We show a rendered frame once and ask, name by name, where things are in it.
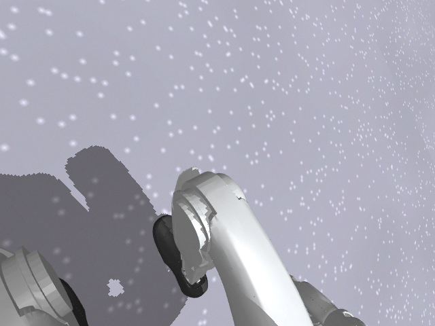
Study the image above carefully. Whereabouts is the right robot arm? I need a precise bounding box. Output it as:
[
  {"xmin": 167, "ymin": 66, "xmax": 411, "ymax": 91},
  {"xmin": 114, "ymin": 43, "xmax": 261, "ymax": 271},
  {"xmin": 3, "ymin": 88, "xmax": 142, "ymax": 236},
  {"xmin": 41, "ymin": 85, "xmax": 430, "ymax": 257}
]
[{"xmin": 324, "ymin": 309, "xmax": 366, "ymax": 326}]

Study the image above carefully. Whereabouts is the right robot foot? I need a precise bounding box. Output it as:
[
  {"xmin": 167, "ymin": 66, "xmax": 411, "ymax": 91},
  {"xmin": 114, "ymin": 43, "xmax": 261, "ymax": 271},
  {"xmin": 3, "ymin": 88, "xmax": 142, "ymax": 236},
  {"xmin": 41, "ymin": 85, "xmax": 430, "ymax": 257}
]
[{"xmin": 153, "ymin": 215, "xmax": 208, "ymax": 298}]

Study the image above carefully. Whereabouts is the right robot hand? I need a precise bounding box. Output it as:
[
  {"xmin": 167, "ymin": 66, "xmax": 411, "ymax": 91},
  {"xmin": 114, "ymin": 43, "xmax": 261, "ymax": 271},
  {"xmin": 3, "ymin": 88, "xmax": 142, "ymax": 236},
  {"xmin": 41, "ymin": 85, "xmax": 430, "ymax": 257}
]
[{"xmin": 290, "ymin": 275, "xmax": 338, "ymax": 326}]

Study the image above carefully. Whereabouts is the left robot foot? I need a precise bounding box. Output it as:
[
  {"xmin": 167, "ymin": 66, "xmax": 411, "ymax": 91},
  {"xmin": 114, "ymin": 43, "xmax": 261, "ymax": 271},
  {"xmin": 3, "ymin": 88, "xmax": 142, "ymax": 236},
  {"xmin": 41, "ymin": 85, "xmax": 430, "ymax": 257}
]
[{"xmin": 59, "ymin": 278, "xmax": 88, "ymax": 326}]

